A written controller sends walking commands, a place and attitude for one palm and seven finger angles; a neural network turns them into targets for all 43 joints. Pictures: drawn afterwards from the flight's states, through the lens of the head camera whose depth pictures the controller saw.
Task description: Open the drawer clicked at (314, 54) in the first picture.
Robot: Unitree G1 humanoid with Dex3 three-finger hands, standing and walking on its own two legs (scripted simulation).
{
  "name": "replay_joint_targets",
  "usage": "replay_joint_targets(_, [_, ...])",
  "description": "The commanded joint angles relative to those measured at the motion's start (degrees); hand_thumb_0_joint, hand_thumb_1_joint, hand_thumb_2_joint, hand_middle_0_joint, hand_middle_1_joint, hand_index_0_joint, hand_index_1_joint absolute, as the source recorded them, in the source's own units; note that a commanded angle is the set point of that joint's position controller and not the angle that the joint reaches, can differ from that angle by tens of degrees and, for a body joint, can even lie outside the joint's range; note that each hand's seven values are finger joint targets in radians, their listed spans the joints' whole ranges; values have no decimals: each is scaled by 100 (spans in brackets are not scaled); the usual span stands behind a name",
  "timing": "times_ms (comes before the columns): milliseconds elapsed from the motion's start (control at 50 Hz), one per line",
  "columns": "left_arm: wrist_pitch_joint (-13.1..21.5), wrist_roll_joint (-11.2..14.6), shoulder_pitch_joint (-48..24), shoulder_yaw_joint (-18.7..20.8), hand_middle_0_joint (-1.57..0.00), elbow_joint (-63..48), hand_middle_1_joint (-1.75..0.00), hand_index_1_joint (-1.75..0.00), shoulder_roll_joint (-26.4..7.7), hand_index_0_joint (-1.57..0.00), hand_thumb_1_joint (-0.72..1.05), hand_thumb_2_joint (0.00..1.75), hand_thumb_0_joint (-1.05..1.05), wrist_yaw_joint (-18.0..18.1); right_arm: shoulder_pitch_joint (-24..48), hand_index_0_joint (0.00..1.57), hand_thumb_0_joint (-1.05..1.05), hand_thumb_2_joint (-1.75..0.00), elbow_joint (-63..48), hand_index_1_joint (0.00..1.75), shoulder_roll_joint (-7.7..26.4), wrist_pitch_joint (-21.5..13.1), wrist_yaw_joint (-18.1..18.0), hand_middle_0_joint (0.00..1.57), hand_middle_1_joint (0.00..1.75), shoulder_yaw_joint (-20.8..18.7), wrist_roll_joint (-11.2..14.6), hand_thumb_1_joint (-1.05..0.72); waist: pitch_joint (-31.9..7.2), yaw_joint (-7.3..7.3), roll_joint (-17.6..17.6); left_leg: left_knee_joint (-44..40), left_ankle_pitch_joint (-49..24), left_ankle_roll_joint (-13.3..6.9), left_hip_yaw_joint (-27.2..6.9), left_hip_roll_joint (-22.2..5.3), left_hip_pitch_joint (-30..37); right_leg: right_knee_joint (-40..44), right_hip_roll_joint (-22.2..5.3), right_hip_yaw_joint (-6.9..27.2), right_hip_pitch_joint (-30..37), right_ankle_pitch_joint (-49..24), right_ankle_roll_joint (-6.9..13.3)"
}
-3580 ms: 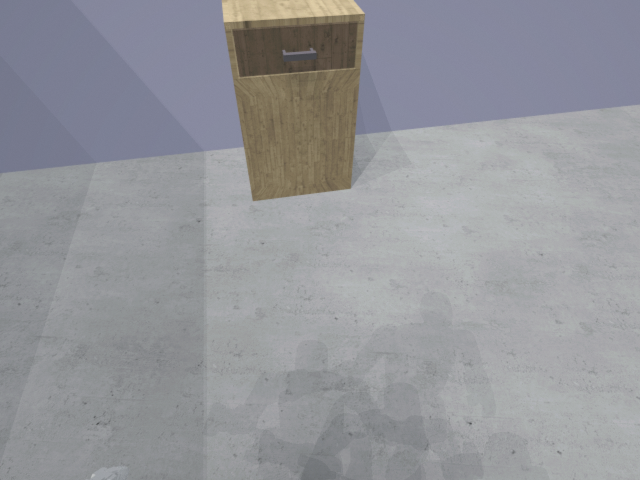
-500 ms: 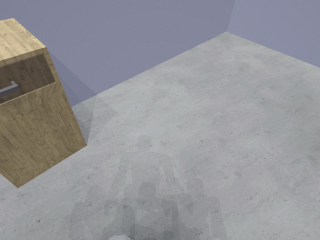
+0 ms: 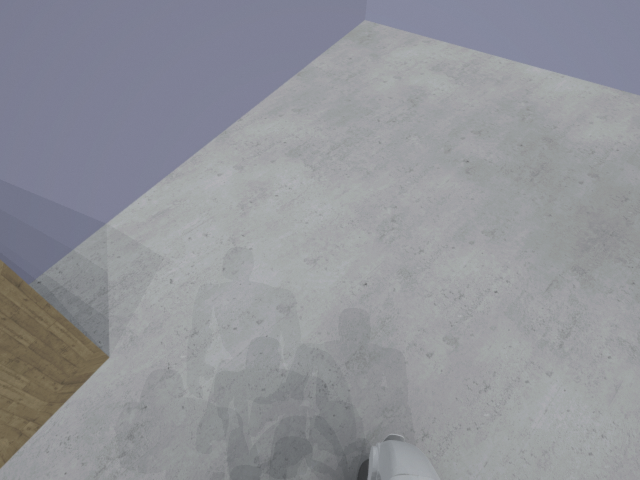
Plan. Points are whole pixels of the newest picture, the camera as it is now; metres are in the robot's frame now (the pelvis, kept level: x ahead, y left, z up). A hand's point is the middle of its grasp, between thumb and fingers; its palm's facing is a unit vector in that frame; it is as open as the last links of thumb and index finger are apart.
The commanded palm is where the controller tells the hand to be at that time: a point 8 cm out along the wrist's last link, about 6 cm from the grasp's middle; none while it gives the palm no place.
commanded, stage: turn to face it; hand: left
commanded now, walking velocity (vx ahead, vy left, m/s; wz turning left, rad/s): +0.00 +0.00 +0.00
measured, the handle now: out of the picture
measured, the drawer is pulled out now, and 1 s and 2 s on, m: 0.00 0.00 0.00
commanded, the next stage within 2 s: take the last steps up to it in 1.82 s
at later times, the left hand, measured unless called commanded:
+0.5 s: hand (217, 437) +0.20 +0.16 -0.17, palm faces +0.21 -0.97 -0.15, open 7.3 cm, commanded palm none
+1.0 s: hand out of the picture +0.12 +0.19 -0.15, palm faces +0.47 -0.82 -0.32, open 7.4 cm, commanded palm none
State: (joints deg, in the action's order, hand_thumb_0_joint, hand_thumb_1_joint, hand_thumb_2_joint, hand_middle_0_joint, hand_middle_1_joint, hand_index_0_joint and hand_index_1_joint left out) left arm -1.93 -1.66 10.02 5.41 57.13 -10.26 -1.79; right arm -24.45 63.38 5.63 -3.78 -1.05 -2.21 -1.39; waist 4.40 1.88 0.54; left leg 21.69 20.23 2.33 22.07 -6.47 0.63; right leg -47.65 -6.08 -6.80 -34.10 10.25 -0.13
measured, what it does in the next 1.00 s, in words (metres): walks ahead, turning left: right foot, then left foot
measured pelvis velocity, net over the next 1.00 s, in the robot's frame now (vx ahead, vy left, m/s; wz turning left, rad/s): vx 0.13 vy -0.05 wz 0.47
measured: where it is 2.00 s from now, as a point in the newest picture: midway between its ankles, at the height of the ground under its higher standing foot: outside the picture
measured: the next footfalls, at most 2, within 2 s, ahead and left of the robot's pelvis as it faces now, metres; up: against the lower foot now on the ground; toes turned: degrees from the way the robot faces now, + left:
right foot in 0.10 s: +0.19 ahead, -0.12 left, +0.00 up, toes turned -10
left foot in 0.54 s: +0.17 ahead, +0.11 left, +0.00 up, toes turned +22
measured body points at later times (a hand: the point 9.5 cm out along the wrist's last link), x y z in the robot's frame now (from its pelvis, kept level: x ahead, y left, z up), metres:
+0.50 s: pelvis +0.11 -0.02 -0.01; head +0.12 +0.00 +0.44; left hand +0.19 +0.21 -0.16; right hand +0.21 -0.25 -0.15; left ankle +0.13 +0.09 -0.72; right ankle +0.16 -0.11 -0.74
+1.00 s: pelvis +0.13 -0.05 -0.01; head +0.16 -0.06 +0.44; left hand +0.09 +0.23 -0.13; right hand +0.30 -0.25 -0.16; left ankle +0.13 +0.09 -0.74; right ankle +0.18 -0.16 -0.74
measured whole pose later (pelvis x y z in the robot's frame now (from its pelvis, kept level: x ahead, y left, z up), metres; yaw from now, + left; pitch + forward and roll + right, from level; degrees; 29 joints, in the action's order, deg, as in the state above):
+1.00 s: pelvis +0.13 -0.05 -0.01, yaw +27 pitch +0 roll +1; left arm -1.7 -0.4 10.8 3.8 50.5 -13.2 1.4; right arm -11.7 53.0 14.0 3.0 0.9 -4.6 -0.7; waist 2.8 1.2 -2.6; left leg 33.6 12.6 0.5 -4.4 2.1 -22.6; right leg -32.6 -2.2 -1.8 -15.9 19.1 -2.6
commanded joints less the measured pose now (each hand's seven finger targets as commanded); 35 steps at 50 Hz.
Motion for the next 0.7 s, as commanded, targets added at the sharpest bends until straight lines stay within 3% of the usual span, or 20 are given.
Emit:
replay_joint_targets(0, [264, -8, -252, -53, -20, -507, -30, -30, -107, -20, 90, 90, 0, -28, -157, 20, 0, -90, -292, 30, 1096, -7, -57, 20, 30, -288, -17, -90, 22, -104, -877, 299, -4516, -649, -385, -1491, 52, 878, 435, -372, 599, 177, 244])
replay_joint_targets(20, [331, -33, 233, -59, -20, -336, -30, -30, -159, -20, 90, 90, 0, 12, -111, 20, 0, -90, -283, 30, 1138, 5, -58, 20, 30, -267, 1, -90, -298, -317, -893, 968, -4893, -557, -387, -1374, -119, 1222, 573, -431, 1438, -47, 306])
replay_joint_targets(40, [431, -59, 1074, -11, -20, -86, -30, -30, -406, -20, 90, 90, 0, 68, -32, 20, 0, -90, -282, 30, 1119, 4, -30, 20, 30, -233, 44, -90, -843, -741, -523, 2090, -4481, -352, -352, -1115, -600, 1782, 552, -393, 2796, -843, 330])
replay_joint_targets(60, [530, -74, 1699, 122, -20, 119, -30, -30, -1061, -20, 90, 90, 0, 163, -333, 20, 0, -90, -297, 30, 736, 10, 26, 20, 30, -162, 145, -90, -1756, -898, 807, 3712, -1319, -116, -496, -524, -2170, 1674, -892, 1126, 4701, -2949, 707])
replay_joint_targets(80, [546, 79, 1981, 121, -20, 254, -30, -30, -1418, -20, 90, 90, 0, 201, -428, 20, 0, -90, -363, 30, 518, 55, -21, 20, 30, -105, 172, -90, -2303, -761, 1171, 5189, 1669, 22, -1180, 143, -2796, 1773, -2005, 2322, 5065, -5486, 1315])
replay_joint_targets(100, [531, 137, 1644, 67, -20, 155, -30, -30, -1306, -20, 90, 90, 0, 266, -242, 20, 0, -90, -421, 30, 554, 140, -73, 20, 30, -108, 185, -90, -2142, -687, 599, 5381, 1451, -51, -1960, 14, -2668, 2050, -2041, 2018, 4331, -5612, 1401])
replay_joint_targets(120, [521, 101, 1159, 30, -20, 58, -30, -30, -1248, -20, 90, 90, 0, 292, -233, 20, 0, -90, -363, 30, 469, 196, -63, 20, 30, -95, 156, -90, -1808, -525, 1025, 5545, 1174, -35, -2150, -80, -2847, 2319, -2019, 2044, 3847, -4375, 1328])
replay_joint_targets(160, [499, 87, 297, -156, -20, -104, -30, -30, -706, -20, 90, 90, 0, 344, -110, 20, 0, -90, -207, 30, 485, 337, -62, 20, 30, -78, 67, -90, -767, -198, 379, 5201, 523, -21, -2226, -278, -2649, 2775, -1636, 1158, 2346, -3047, 954])
replay_joint_targets(200, [474, 49, -208, -198, -20, -175, -30, -30, -604, -20, 90, 90, 0, 360, -311, 20, 0, -90, -138, 30, 398, 459, -31, 20, 30, -66, 67, -90, -536, 112, 409, 4541, 321, 26, -2158, -257, -2348, 2983, -1440, 453, 1660, -2305, 767])
replay_joint_targets(300, [338, 48, -230, -158, -20, -300, -30, -30, -597, -20, 90, 90, 0, 374, 129, 20, 0, -90, -455, 30, 505, 598, 66, 20, 30, -123, 38, -90, -420, 33, 559, 4008, 121, 104, -1840, -120, -2574, 3280, -1443, 83, 1682, -873, 767])
replay_joint_targets(400, [244, -17, -86, -7, -20, -433, -30, -30, -809, -20, 90, 90, 0, 410, 909, 20, 0, -90, -973, 30, 607, 559, 166, 20, 30, -172, 41, -90, -368, -192, 623, 2711, 403, 37, -1686, -126, -2531, 2849, -1720, -64, 2074, -668, 774])
replay_joint_targets(440, [207, -8, -80, 41, -20, -516, -30, -30, -913, -20, 90, 90, 0, 394, 937, 20, 0, -90, -1087, 30, 680, 548, 185, 20, 30, -197, 28, -90, -413, -166, 635, 2193, 184, 7, -1495, -36, -2348, 2560, -1718, -223, 2127, -572, 661])
replay_joint_targets(480, [154, 43, -22, 58, -20, -572, -30, -30, -925, -20, 90, 90, 0, 357, 790, 20, 0, -90, -1139, 30, 863, 524, 192, 20, 30, -243, 5, -90, -550, -61, 276, 1295, -450, -51, -1400, 94, -1730, 1915, -1512, -489, 1946, -237, 393])
replay_joint_targets(500, [102, 71, 30, 57, -20, -641, -30, -30, -762, -20, 90, 90, 0, 340, 567, 20, 0, -90, -1152, 30, 1186, 483, 198, 20, 30, -315, -8, -90, -630, 54, -760, 374, -1083, -265, -2219, -320, -1244, 984, -1129, -664, 1425, 455, 91])
replay_joint_targets(520, [68, 114, -37, 6, -20, -914, -30, -30, -458, -20, 90, 90, 0, 289, 324, 20, 0, -90, -1250, 30, 1811, 451, 160, 20, 30, -445, -54, -90, -452, 196, -2304, -365, -2549, -995, -4214, -1647, -937, -317, -274, -821, 155, 2439, -425])
replay_joint_targets(540, [41, 28, -505, -40, -20, -1116, -30, -30, -546, -20, 90, 90, 0, 298, 150, 20, 0, -90, -1147, 30, 1978, 455, 105, 20, 30, -476, -67, -90, -552, 426, -1863, -636, -2167, -1471, -4783, -2004, -1094, -1542, -11, -90, -2, 2858, -384])
replay_joint_targets(560, [45, 15, -560, 2, -20, -1127, -30, -30, -491, -20, 90, 90, 0, 288, 334, 20, 0, -90, -1159, 30, 1975, 429, 58, 20, 30, -476, -41, -90, -689, 271, -1664, -522, -1929, -1397, -4590, -1719, -985, -2018, -15, 361, -368, 2387, -362])
replay_joint_targets(580, [70, 36, -463, 35, -20, -1049, -30, -30, -552, -20, 90, 90, 0, 262, 747, 20, 0, -90, -1274, 30, 1857, 420, 34, 20, 30, -430, -22, -90, -654, 127, -1474, -462, -1618, -1285, -4212, -1484, -1099, -2178, -47, 488, -389, 1907, -375])
replay_joint_targets(620, [84, 33, -75, 59, -20, -834, -30, -30, -628, -20, 90, 90, 0, 210, 1213, 20, 0, -90, -1447, 30, 1609, 353, 14, 20, 30, -338, -8, -90, -806, -110, -820, -334, -2068, -1029, -3438, -976, -1009, -2106, -57, 549, -160, 1160, -448])
replay_joint_targets(680, [48, 74, 76, 34, -20, -757, -30, -30, -704, -20, 90, 90, 0, 246, 1113, 20, 0, -90, -1397, 30, 1667, 338, 17, 20, 30, -346, 26, -90, -923, -69, -703, -270, -2665, -1107, -3291, -832, -734, -1632, -3, 598, 81, 1124, -522])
